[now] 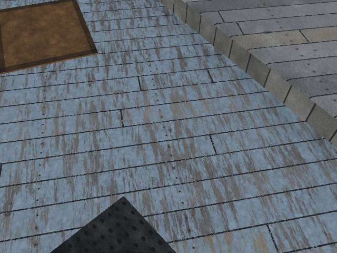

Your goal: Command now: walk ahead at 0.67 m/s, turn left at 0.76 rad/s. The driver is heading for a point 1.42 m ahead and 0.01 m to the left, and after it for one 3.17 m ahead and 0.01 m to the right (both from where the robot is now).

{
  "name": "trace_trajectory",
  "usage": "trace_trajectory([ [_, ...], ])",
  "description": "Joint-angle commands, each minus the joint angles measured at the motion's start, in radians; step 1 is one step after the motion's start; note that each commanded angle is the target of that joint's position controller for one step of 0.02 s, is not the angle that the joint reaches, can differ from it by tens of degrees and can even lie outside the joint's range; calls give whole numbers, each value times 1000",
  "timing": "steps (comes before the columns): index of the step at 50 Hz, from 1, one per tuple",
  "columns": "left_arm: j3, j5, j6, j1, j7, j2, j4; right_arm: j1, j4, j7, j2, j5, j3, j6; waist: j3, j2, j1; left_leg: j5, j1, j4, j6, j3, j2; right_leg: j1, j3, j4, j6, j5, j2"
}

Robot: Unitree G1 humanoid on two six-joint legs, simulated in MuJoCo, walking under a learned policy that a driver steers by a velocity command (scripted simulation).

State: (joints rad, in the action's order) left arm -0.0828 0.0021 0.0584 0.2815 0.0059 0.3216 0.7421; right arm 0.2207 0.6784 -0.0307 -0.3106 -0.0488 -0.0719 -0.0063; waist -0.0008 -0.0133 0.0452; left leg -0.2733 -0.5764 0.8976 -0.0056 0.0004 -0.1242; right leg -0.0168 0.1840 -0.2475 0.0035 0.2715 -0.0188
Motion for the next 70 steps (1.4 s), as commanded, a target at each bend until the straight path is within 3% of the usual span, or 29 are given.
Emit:
trace_trajectory([
  [1,-47,4,25,-17,-10,154,-46,-170,-134,-18,-23,-2,15,-25,68,-43,43,49,-257,-41,-10,5,-47,144,-173,154,-167,94,-318],
  [6,-57,10,14,-14,-23,198,-14,-182,-162,-34,-54,-5,22,-18,115,-53,9,24,-131,-103,-75,-90,-9,108,9,106,-121,-103,-296],
  [9,-48,23,11,-41,-19,218,-18,210,-52,-14,-180,-7,-52,-6,-101,-48,-239,2,576,-148,-167,-215,204,-161,137,-444,-64,-852,-233],
  [10,-8,-14,30,-27,-15,117,-26,420,31,3,-254,-14,-85,1,-132,133,-309,3,911,-178,-198,-1,127,-507,86,-830,-6,-230,-175],
  [11,35,-2,62,80,-21,-4,-88,343,-3,6,-368,-1,-85,-14,-300,425,-146,-568,1028,-518,-366,711,-151,-784,-94,-1215,23,325,-3],
  [12,12,59,83,-58,-16,146,-89,298,-61,-11,-242,15,-47,-43,-310,140,-227,-678,975,-684,-305,824,-233,-843,-270,-1275,-11,234,-34],
  [13,5,94,89,-136,-11,160,-111,280,-35,-18,-218,32,-38,-62,-148,98,-218,-534,852,-698,-267,719,-247,-915,-247,-1266,-34,143,-51],
  [15,20,45,78,-77,1,104,-81,160,-22,-20,-155,48,-19,-79,-39,77,-113,-316,576,-645,-221,459,-191,-827,-274,-1148,-51,-15,-141],
  [17,11,67,30,18,-12,100,-26,64,-30,-16,-73,71,3,-104,11,125,-46,-148,405,-676,-154,271,-125,-706,-319,-1104,-49,-150,-172],
  [23,19,55,6,-94,-38,36,-30,123,17,26,-47,73,4,-141,125,82,-66,443,417,-782,13,-158,23,-729,-236,-788,-41,-433,-50],
  [29,15,57,37,-136,-84,26,-68,156,40,94,-138,80,-5,-106,81,103,-30,1197,621,-659,105,-261,-13,-563,-2,-475,-99,-459,87],
  [32,-33,62,-13,162,-75,129,-27,42,10,130,-220,71,-35,-70,-52,189,165,1642,612,-245,89,-241,-79,-224,11,-515,-149,-294,122],
  [33,-65,55,-39,479,-55,196,56,-100,-29,117,-223,68,-37,-75,-124,142,320,1524,444,130,69,-200,-62,66,-127,-482,-221,-291,54],
  [34,-50,42,-56,639,-37,142,143,-298,-77,73,-79,29,2,-104,-31,-219,402,341,186,741,67,-225,208,198,-204,-251,-278,-522,12],
  [35,-5,-21,-14,412,-49,89,99,-85,-146,44,125,23,56,-142,-26,-404,83,-318,-237,1009,70,66,266,284,-567,-386,-375,-324,-6],
  [36,5,-18,3,288,-51,44,13,-2,-182,21,94,12,78,-173,-183,-286,30,-329,-351,1012,22,208,245,312,-913,-213,-498,166,-142],
  [37,9,-8,13,235,-49,12,-26,-67,-202,0,14,14,66,-191,-80,-13,7,-215,-336,834,-57,201,208,154,-1019,5,-445,429,-172],
  [39,-2,0,38,39,-40,66,-100,-25,-178,0,-23,43,57,-171,61,184,-129,-79,-202,557,-53,200,124,-207,-1009,67,-413,441,-155],
  [42,-1,9,43,-13,-12,65,-123,-57,-175,42,-81,67,40,-133,120,155,-131,-8,-41,257,32,162,65,-474,-774,67,-372,191,-26],
  [44,-6,34,35,17,11,67,-103,-185,-221,54,-23,85,62,-130,115,67,-60,144,112,-26,69,100,79,-579,-610,38,-333,59,54],
  [48,-17,58,10,97,23,78,-60,-266,-249,51,-14,20,40,-125,19,-60,33,303,294,-327,129,90,166,-463,-624,-76,-245,148,76],
  [50,-16,57,-2,105,23,51,-54,-233,-235,48,-52,-4,13,-131,-5,-99,11,248,312,-403,114,120,154,-320,-657,-178,-208,138,53],
  [52,-7,34,-1,50,8,21,-83,27,-180,47,-114,-8,-35,-143,-141,-103,-149,149,592,-368,51,126,99,-331,-604,-499,-135,-71,74],
  [53,28,5,3,61,-3,-86,-121,250,-144,51,-181,10,-51,-138,-330,76,-213,-126,914,-368,-16,368,-89,-496,-494,-875,-104,104,115],
  [54,51,66,20,174,-6,-122,-187,257,-131,31,-263,60,-58,-140,-378,516,-109,-543,1055,-627,-193,1024,-315,-832,-401,-1167,-76,304,141],
  [55,42,95,12,150,5,-28,-157,162,-155,29,-180,59,-52,-133,-239,390,-121,-782,950,-661,-213,1071,-318,-969,-365,-1290,-65,168,29],
  [58,21,15,-7,-90,-7,31,-193,130,-98,37,-69,59,-24,-107,2,33,-141,-208,644,-613,-129,497,-158,-903,-302,-1215,-62,32,-65],
  [65,33,35,-39,-143,-39,8,-245,73,18,37,-62,57,-12,-116,114,67,-54,179,484,-719,-110,74,-110,-905,-285,-1034,-33,-139,-133],
  [70,60,32,-4,-354,-67,-39,-292,242,108,35,-108,53,-6,-117,201,-20,-136,355,521,-827,-100,-54,-110,-776,-182,-626,-91,-296,-57],
])
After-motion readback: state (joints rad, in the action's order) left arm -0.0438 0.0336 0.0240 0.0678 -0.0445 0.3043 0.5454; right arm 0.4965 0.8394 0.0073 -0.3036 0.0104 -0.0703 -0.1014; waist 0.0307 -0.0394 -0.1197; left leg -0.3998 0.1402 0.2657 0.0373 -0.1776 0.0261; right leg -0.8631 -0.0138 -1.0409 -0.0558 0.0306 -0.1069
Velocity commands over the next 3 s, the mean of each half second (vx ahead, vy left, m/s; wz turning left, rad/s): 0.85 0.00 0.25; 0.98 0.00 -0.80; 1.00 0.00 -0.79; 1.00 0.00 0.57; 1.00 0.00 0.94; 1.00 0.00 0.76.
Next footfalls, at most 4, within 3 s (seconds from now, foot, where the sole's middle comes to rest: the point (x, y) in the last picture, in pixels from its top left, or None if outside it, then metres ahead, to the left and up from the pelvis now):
0.18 left None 0.24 0.22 -0.78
0.66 right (131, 204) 0.68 0.20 -0.78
1.06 left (103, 136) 1.03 0.38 -0.78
1.52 right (199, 114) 1.21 -0.10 -0.78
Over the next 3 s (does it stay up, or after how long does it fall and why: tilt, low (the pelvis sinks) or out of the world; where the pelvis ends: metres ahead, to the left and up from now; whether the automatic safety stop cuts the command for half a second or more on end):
stays up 2.26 -0.17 0.14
